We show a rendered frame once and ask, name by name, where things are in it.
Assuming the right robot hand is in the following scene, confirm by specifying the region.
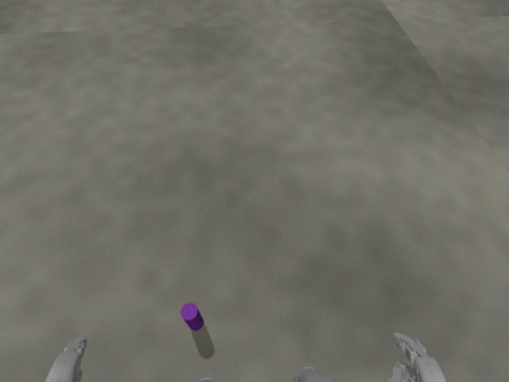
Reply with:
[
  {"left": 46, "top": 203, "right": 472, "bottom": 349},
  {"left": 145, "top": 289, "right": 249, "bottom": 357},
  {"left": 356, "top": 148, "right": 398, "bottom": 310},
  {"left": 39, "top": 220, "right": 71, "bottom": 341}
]
[{"left": 388, "top": 332, "right": 448, "bottom": 382}]

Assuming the can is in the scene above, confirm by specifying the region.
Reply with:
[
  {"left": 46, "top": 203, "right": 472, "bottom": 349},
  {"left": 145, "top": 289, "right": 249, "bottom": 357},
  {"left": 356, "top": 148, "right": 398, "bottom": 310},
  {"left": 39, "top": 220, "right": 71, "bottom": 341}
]
[{"left": 181, "top": 302, "right": 204, "bottom": 331}]

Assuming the left robot hand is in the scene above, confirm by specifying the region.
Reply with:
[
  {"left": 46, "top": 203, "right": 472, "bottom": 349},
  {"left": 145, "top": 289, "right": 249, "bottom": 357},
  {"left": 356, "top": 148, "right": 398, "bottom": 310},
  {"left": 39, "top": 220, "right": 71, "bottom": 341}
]
[{"left": 45, "top": 337, "right": 87, "bottom": 382}]

